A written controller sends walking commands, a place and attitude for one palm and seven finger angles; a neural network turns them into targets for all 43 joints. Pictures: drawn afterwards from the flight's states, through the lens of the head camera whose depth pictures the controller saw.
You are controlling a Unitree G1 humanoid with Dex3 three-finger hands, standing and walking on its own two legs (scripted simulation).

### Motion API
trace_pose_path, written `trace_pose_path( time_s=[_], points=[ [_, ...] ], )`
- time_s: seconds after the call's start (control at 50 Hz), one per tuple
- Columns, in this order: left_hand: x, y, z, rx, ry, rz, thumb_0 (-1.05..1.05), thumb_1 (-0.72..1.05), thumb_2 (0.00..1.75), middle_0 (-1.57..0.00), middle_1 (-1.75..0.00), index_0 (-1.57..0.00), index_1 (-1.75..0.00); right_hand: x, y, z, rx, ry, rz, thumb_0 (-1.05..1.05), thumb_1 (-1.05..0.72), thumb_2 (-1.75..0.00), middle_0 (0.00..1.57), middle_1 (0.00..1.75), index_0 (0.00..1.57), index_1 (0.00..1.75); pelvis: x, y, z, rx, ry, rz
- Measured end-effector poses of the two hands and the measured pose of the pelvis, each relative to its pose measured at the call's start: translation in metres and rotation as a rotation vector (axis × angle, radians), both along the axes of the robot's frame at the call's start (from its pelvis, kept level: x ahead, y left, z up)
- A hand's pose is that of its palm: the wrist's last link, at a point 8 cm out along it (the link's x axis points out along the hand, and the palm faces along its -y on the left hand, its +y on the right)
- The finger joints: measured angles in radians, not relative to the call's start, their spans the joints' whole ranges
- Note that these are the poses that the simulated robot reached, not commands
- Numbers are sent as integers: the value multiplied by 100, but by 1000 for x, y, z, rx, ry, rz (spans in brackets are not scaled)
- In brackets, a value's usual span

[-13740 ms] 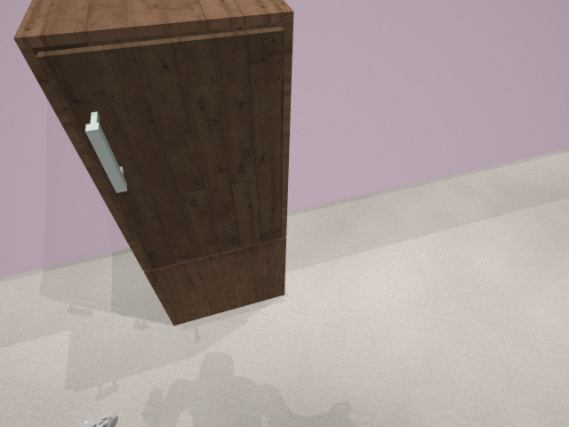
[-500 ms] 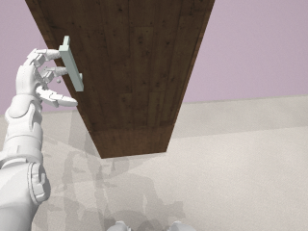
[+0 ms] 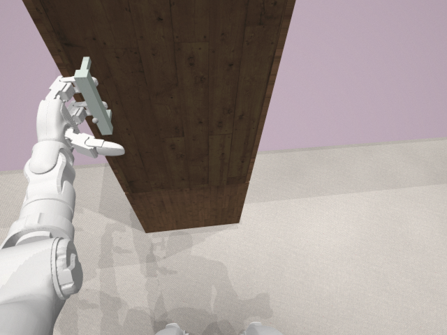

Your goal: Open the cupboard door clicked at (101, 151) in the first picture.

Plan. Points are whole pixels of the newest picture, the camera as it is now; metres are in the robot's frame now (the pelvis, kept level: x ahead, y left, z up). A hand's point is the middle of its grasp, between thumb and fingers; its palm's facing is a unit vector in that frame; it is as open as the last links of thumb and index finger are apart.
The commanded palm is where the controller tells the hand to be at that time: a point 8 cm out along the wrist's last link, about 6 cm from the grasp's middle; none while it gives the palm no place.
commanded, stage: slide the fingers in behind the handle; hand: left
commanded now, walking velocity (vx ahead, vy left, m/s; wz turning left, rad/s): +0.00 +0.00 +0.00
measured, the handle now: (97, 98) +0.53 +0.22 +0.10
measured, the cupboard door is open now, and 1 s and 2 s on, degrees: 0 0 7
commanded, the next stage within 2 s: close the thumb around the handle in 0.76 s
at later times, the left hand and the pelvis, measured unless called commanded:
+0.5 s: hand (107, 119) +0.47 +0.19 +0.10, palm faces +0.09 -1.00 +0.00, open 14.1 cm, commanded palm +0.45 +0.24 +0.10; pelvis +0.00 +0.00 +0.00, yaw +0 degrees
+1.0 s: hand (108, 118) +0.48 +0.19 +0.10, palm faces +0.08 -1.00 +0.01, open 13.5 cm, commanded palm +0.45 +0.24 +0.10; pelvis +0.01 +0.01 +0.00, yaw +0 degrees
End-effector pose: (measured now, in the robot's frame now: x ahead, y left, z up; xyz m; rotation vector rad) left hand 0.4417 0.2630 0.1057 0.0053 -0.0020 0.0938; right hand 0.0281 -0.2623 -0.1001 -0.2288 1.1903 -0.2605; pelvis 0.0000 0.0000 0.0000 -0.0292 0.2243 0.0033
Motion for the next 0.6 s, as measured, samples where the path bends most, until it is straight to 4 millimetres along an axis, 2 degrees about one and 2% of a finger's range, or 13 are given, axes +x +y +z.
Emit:
trace_pose_path(
  time_s=[0.32,0.6],
  points=[
    [5,-17,-4,-4,17,-25,-2,-50,30,-29,-120,-28,-120,3,-1,-2,7,-1,5,0,-91,-89,20,30,20,30,1,-3,0,1,5,7],
    [9,-17,-4,-2,6,-12,-2,-50,30,-30,-120,-29,-120,2,10,-5,29,8,0,0,-91,-89,20,30,20,30,4,4,0,0,7,0]
  ],
)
